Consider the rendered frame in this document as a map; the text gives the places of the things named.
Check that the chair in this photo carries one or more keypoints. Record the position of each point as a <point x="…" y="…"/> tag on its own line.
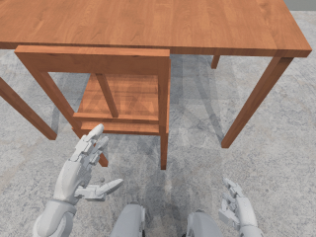
<point x="128" y="90"/>

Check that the robot right forearm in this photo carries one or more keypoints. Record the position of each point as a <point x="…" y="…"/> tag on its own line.
<point x="250" y="231"/>

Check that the robot left forearm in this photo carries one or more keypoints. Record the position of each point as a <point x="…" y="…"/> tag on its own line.
<point x="56" y="220"/>

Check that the right robot thigh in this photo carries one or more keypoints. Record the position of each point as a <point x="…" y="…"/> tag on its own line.
<point x="201" y="224"/>

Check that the robot thigh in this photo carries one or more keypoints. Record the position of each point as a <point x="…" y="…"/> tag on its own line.
<point x="130" y="222"/>
<point x="201" y="224"/>

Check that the left robot thigh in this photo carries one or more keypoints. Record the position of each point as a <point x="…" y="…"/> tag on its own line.
<point x="130" y="222"/>

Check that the table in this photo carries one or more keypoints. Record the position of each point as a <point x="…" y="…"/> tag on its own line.
<point x="262" y="28"/>

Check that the robot left hand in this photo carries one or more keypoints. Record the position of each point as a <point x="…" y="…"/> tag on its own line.
<point x="77" y="169"/>

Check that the robot right hand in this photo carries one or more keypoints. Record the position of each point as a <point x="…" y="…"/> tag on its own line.
<point x="240" y="212"/>

